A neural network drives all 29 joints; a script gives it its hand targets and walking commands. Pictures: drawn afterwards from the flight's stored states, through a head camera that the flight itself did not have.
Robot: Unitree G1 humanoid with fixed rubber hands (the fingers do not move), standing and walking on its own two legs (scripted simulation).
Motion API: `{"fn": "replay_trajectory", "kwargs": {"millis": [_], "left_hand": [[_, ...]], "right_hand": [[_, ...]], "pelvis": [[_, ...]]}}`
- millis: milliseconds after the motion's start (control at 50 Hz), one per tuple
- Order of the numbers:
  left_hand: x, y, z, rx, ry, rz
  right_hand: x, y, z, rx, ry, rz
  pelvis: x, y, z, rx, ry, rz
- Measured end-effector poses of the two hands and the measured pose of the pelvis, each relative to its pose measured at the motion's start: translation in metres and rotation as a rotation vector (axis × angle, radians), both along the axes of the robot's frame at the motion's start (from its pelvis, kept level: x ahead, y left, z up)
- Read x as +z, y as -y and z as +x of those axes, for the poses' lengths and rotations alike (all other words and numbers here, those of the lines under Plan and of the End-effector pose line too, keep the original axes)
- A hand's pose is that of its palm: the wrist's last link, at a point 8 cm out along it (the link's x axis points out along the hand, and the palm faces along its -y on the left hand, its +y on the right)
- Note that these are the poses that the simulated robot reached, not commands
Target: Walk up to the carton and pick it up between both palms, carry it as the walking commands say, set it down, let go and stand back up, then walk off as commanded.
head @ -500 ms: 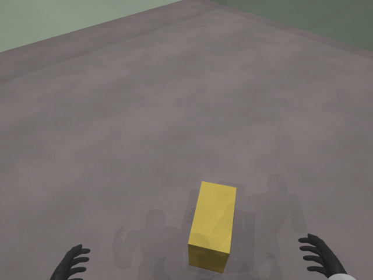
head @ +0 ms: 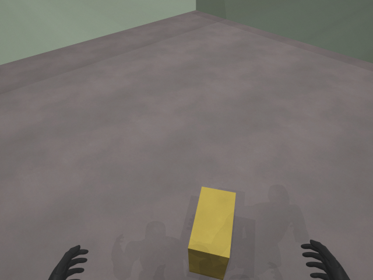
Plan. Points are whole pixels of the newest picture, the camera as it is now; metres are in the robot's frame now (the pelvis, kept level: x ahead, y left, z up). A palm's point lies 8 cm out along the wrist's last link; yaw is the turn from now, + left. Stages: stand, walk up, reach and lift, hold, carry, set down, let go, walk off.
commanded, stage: stand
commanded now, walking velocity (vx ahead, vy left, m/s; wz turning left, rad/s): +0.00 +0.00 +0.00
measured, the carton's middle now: (212, 232) +0.49 -0.10 -0.62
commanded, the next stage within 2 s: walk off in 0.68 s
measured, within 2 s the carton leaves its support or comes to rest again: neither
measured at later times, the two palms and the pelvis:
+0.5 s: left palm out of the picture +0.15 +0.29 -0.05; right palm out of the picture +0.13 -0.29 -0.06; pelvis -0.01 +0.00 +0.00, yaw +0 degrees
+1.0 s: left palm out of the picture +0.13 +0.28 -0.06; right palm out of the picture +0.11 -0.29 -0.07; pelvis -0.02 +0.00 +0.00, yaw +0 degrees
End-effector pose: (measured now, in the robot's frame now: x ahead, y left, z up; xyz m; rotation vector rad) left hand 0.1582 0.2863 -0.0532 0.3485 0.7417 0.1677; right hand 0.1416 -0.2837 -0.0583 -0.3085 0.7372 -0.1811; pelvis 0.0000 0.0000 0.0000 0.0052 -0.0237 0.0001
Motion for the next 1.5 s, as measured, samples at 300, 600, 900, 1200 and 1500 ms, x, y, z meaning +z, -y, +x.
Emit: {"fn": "replay_trajectory", "kwargs": {"millis": [300,600,900,1200,1500], "left_hand": [[0.001,0.000,-0.006,0.000,0.008,0.003],[0.001,-0.005,-0.012,0.000,-0.004,0.016],[-0.001,-0.006,-0.021,0.003,-0.018,0.019],[-0.027,0.032,-0.021,0.038,-0.122,-0.088],[-0.041,-0.004,0.057,0.045,-0.141,-0.107]], "right_hand": [[-0.001,0.003,-0.010,-0.004,-0.003,-0.005],[-0.004,0.008,-0.017,-0.009,-0.025,-0.014],[-0.006,0.010,-0.023,-0.017,-0.037,-0.010],[-0.037,0.004,-0.048,-0.059,-0.225,0.036],[-0.044,-0.037,-0.004,-0.071,-0.291,0.032]], "pelvis": [[0.000,0.000,-0.006,0.000,0.008,0.001],[0.000,0.001,-0.009,0.000,0.013,0.001],[0.000,0.001,-0.015,0.000,0.021,0.002],[0.000,0.005,0.008,-0.002,-0.010,0.002],[-0.004,-0.028,0.097,0.008,-0.019,-0.024]]}}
